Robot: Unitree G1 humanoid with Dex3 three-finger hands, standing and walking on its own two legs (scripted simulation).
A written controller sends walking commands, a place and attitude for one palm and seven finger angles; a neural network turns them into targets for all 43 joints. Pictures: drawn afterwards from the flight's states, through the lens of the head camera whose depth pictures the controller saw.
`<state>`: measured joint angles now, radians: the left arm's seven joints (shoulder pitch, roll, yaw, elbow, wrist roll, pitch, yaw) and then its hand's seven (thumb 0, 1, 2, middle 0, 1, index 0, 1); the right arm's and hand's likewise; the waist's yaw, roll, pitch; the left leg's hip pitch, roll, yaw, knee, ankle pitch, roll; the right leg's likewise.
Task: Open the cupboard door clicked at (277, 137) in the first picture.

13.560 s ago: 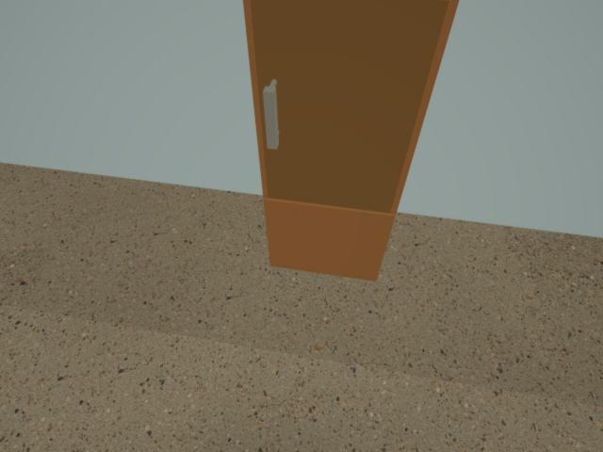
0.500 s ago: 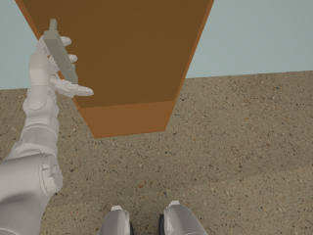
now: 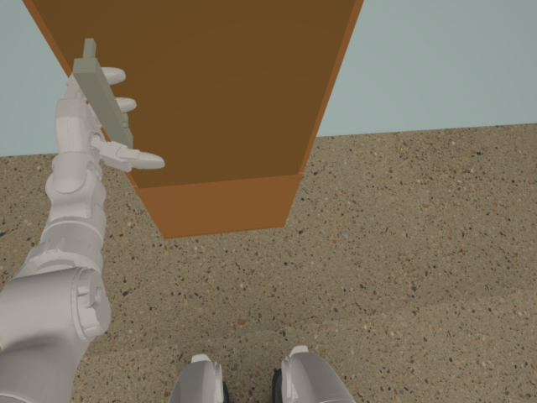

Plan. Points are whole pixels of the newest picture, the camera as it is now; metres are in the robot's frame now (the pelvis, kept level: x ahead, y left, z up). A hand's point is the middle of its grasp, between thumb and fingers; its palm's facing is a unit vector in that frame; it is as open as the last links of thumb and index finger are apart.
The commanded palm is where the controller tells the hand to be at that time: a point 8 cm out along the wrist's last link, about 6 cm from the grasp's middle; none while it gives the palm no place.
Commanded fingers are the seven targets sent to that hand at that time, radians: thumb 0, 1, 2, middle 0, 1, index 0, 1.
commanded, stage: slide the fingers in behind the handle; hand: left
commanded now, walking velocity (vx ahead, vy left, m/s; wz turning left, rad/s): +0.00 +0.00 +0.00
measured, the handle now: (108, 98) +0.55 +0.20 +0.06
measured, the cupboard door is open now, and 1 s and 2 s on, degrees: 1 0 41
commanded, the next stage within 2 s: close the thumb around the handle in 0.08 s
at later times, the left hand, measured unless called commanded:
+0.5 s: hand (124, 125) +0.50 +0.17 +0.06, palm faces +0.07 -1.00 -0.01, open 11.1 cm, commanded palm +0.48 +0.21 +0.06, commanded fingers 0.00 0.45 0.71 -0.37 -1.30 -0.37 -1.30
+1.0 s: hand (124, 121) +0.51 +0.18 +0.06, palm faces +0.07 -1.00 -0.01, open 5.9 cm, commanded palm +0.48 +0.21 +0.06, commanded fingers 0.00 0.90 0.90 -0.40 -1.35 -0.40 -1.35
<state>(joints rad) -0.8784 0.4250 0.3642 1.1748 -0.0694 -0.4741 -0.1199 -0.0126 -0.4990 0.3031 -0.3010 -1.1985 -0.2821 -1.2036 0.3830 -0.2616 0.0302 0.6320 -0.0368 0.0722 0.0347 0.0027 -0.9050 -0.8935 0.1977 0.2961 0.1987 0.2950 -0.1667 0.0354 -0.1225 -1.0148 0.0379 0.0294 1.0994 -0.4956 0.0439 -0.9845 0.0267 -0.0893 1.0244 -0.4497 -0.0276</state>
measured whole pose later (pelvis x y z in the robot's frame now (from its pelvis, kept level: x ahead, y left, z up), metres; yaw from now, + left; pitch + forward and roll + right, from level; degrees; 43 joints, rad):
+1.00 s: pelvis +0.00 +0.01 +0.00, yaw +0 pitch +24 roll -4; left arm -0.91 0.43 0.36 1.18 -0.07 -0.46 -0.12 0.01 0.69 0.83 -0.37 -1.35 -0.36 -1.35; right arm 0.39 -0.26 0.03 0.62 -0.04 0.07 0.03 0.00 -0.90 -0.89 0.20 0.30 0.20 0.29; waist -0.17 0.04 -0.12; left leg -1.04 0.03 0.03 1.12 -0.50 0.05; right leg -1.01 0.03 -0.08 1.04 -0.45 -0.02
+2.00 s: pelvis +0.01 -0.04 +0.02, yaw +4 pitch +13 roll +0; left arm 0.05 -0.10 -0.25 0.24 0.10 -0.30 0.60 0.02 0.64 0.70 -0.33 -1.33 -0.34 -1.35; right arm 0.18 -0.16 0.02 0.57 -0.08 -0.03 0.05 0.01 -0.90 -0.89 0.20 0.30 0.20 0.30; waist 0.00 0.04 -0.15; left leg -0.76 0.01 0.00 0.99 -0.47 -0.01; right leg -0.74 0.01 -0.11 0.99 -0.48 -0.08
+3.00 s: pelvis +0.00 -0.04 +0.01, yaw +4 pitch +13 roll +0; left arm 0.09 -0.08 -0.29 0.19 0.10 -0.27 0.59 -0.01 -0.49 0.31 -0.26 -0.58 -0.26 -0.61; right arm 0.19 -0.18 0.01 0.56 -0.08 -0.08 0.03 0.01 -0.90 -0.89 0.20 0.30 0.20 0.29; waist 0.00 0.05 -0.16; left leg -0.79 0.00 -0.01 1.03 -0.48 -0.01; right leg -0.77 0.00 -0.12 1.03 -0.49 -0.08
